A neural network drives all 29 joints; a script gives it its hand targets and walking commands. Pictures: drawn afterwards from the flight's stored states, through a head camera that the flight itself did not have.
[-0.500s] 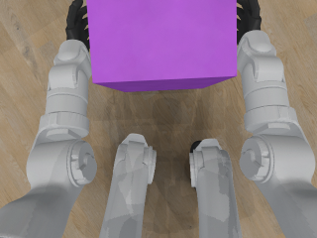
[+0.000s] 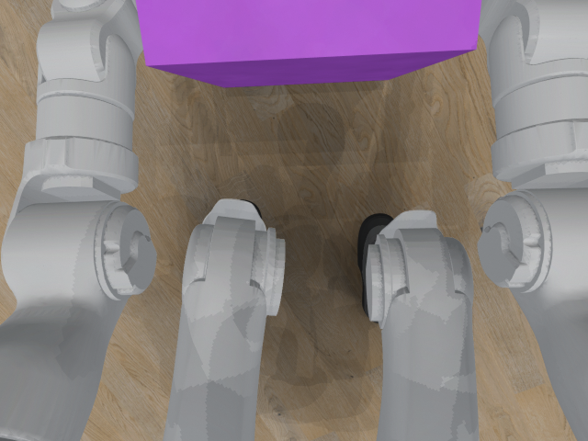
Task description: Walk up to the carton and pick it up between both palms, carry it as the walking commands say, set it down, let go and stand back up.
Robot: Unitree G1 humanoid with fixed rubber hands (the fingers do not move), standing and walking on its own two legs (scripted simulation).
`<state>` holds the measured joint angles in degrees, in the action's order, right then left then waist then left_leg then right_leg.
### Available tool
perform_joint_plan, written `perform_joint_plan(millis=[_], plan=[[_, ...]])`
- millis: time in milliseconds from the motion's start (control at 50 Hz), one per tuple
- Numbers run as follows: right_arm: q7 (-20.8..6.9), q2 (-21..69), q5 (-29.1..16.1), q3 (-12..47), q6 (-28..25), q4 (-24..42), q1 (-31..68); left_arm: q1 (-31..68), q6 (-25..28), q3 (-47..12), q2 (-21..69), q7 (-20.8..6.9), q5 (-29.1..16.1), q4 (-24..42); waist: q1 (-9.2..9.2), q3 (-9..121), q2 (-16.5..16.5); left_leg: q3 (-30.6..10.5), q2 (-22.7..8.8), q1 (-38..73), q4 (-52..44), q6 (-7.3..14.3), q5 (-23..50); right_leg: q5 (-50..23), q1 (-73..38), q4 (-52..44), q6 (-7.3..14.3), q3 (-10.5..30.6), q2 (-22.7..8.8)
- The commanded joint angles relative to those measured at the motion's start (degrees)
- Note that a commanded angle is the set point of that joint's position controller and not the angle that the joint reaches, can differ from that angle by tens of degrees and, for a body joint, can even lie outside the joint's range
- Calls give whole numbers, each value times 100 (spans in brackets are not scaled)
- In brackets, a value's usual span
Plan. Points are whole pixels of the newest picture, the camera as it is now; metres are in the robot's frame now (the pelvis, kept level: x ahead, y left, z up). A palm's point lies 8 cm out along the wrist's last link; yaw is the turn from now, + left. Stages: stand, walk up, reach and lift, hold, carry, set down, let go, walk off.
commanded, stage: set down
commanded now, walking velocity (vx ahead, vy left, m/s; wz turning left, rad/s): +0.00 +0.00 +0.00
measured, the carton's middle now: out of the picture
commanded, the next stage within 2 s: none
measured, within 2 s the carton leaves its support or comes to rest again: rests again in 0.22 s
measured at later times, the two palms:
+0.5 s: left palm out of the picture +0.53 +0.21 -0.18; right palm out of the picture +0.57 -0.13 -0.18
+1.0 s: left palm out of the picture +0.53 +0.21 -0.18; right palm out of the picture +0.57 -0.13 -0.18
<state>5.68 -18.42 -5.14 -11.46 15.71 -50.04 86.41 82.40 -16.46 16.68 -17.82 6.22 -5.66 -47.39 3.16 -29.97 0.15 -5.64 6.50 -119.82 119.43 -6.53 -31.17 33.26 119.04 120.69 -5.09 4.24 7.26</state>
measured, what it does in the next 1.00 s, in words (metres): stands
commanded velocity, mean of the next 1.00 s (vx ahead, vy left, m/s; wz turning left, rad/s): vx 0.00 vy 0.00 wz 0.00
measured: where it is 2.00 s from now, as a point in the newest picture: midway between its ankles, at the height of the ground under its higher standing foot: (308, 279)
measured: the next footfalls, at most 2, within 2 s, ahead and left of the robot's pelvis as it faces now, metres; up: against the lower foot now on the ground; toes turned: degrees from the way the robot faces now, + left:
none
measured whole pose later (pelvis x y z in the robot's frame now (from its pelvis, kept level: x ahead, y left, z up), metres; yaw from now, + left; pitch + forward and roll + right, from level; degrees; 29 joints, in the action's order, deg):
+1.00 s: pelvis +0.02 +0.00 -0.02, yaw +0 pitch +43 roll +0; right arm 3.5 -14.3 0.9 -16.4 9.8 -57.0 79.9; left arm 74.7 -10.3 21.7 -14.0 2.5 0.2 -53.5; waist 3.3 -12.4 0.6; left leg -4.2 4.3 -131.3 121.0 -5.0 -32.4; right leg 34.6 130.5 122.4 -4.2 3.7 6.7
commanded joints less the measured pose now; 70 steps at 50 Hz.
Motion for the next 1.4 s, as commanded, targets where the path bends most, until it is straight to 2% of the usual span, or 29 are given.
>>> perform_joint_plan(millis=[0,40,80,100,120,140,160,260,280,300,380,400,440,520,580,620,640,740,780,840,920,960,1020,1060,1100,1180,1200,1300,1380], plan=[[-1406,5851,-281,2088,-218,464,3233,3625,263,-2176,5923,-1535,-377,735,286,10407,146,1378,12,3312,-925,299,1739,-1576,-3238,-890,325,-1097,120],[-1511,6002,-96,1967,-186,290,3044,3407,261,-1970,5953,-1631,-251,476,294,9965,291,1396,17,3065,-902,320,1616,-1468,-3124,-911,320,-1080,132],[-1553,5990,-117,1958,-224,469,3132,3622,315,-1946,5847,-1694,-225,866,294,10193,288,1368,1,3099,-802,369,1879,-1727,-3190,-820,302,-1070,139],[-1562,6074,-185,2018,-247,569,3137,3644,348,-1966,5731,-1678,-246,900,399,10388,287,1394,3,3222,-759,377,2059,-1918,-3267,-789,302,-1044,147],[-1534,6002,-211,1996,-253,541,3208,3820,347,-2041,5763,-1680,-323,935,305,10472,271,1402,-12,3136,-724,363,1972,-1907,-3297,-791,337,-1016,149],[-1531,6012,-223,1932,-279,464,3122,3799,354,-2043,5750,-1688,-297,922,375,10211,204,1392,12,2989,-783,374,1917,-1851,-3113,-801,341,-998,172],[-1500,5834,-188,1915,-279,480,3208,4016,363,-2104,5666,-1682,-410,1038,222,10286,317,1366,0,3130,-760,339,1937,-1775,-3122,-805,342,-1012,141],[-1402,5620,-501,2201,-376,928,3709,4275,418,-2350,5450,-1591,-598,1341,274,11243,189,1408,-31,3682,-641,316,2104,-1903,-3519,-686,343,-989,118],[-1414,5486,-455,2134,-322,505,3647,4012,312,-2322,5609,-1600,-492,726,229,10519,130,1404,-69,3442,-662,287,1779,-1534,-3249,-729,361,-1037,77],[-1420,5464,-508,2232,-344,665,3808,3892,297,-2302,5546,-1583,-391,728,363,10388,115,1402,-83,3525,-667,300,1722,-1422,-3149,-746,349,-1035,76],[-1507,5448,-405,2104,-322,460,3790,3983,287,-2198,5517,-1620,-367,737,311,9826,164,1341,-67,3315,-763,326,1436,-1016,-2681,-715,376,-1117,58],[-1529,5569,-371,2041,-296,294,3675,3961,332,-2114,5459,-1626,-393,760,311,9711,331,1329,-73,3233,-780,341,1363,-958,-2734,-700,350,-1129,56],[-1580,5637,-242,1864,-279,120,3464,3842,301,-2002,5607,-1682,-336,541,216,9488,392,1288,-77,3093,-762,355,1308,-948,-2602,-720,365,-1113,53],[-1645,5777,-238,1839,-327,158,3250,3672,361,-1911,5630,-1761,-223,577,405,9462,281,1345,-36,2998,-648,399,1713,-1391,-2601,-699,384,-1001,91],[-1596,5695,-275,1902,-383,215,3243,3604,396,-1949,5583,-1763,-258,566,355,9616,332,1334,-65,2842,-545,390,1759,-1572,-2784,-639,369,-973,71],[-1600,5734,-197,1869,-356,69,3078,3423,391,-1884,5507,-1799,-168,357,437,9152,386,1364,-55,2591,-582,398,1612,-1451,-2595,-719,372,-914,83],[-1595,5619,-152,1824,-374,62,3044,3378,373,-1904,5552,-1823,-181,344,336,9066,380,1347,-68,2547,-574,388,1588,-1400,-2528,-710,387,-920,75],[-1560,5634,-68,1756,-399,-206,2719,3089,447,-1770,5350,-1854,-54,132,381,8321,414,1335,-90,2092,-584,396,1406,-1331,-2257,-754,379,-871,45],[-1555,5647,67,1624,-447,-304,2442,2908,476,-1723,5451,-1860,-12,-6,254,7959,412,1281,-102,1967,-536,399,1498,-1412,-2032,-802,397,-827,63],[-1571,5611,175,1460,-512,-488,2132,2446,510,-1612,5597,-1870,115,-225,253,7503,253,1242,-52,1890,-584,399,1738,-1519,-1576,-800,381,-850,82],[-1559,5652,276,1473,-558,-455,1835,2166,563,-1558,5553,-1882,149,-247,229,7637,467,1168,-34,1759,-556,390,1927,-1796,-1672,-795,361,-824,59],[-1561,5504,301,1365,-589,-450,1796,2137,572,-1613,5547,-1865,154,-256,119,7555,360,1109,-32,1823,-604,393,1801,-1578,-1425,-773,393,-856,69],[-1537,5324,359,1315,-594,-482,1917,2159,575,-1500,5370,-1844,272,-296,173,7299,260,1163,-27,1639,-624,369,1657,-1435,-1311,-815,387,-814,63],[-1533,5214,397,1300,-558,-554,1882,2252,550,-1494,5242,-1844,270,-312,94,7127,353,1127,-57,1577,-603,380,1484,-1274,-1273,-822,408,-779,32],[-1529,5247,383,1383,-568,-411,1955,2268,584,-1469,5173,-1839,310,-205,167,7295,440,1124,-51,1536,-589,391,1426,-1272,-1413,-762,391,-783,27],[-1536,5133,489,1204,-554,-561,1833,2151,549,-1379,5064,-1820,452,-400,143,7091,290,1128,-84,1572,-650,357,1327,-1133,-1219,-771,370,-827,36],[-1519,5019,502,1199,-584,-501,1868,2324,559,-1408,5031,-1826,372,-320,46,7093,365,1096,-98,1533,-622,355,1279,-1112,-1197,-767,371,-833,21],[-1429,4773,562,1111,-613,-560,1743,2169,631,-1185,4699,-1765,472,-360,190,7150,315,1188,-109,1469,-548,326,1387,-1248,-1446,-816,357,-741,20],[-1306,4117,611,958,-690,-670,1659,2060,692,-1007,4186,-1603,524,-474,126,7139,317,1170,-143,1595,-578,276,1370,-1214,-1467,-813,336,-790,-25]])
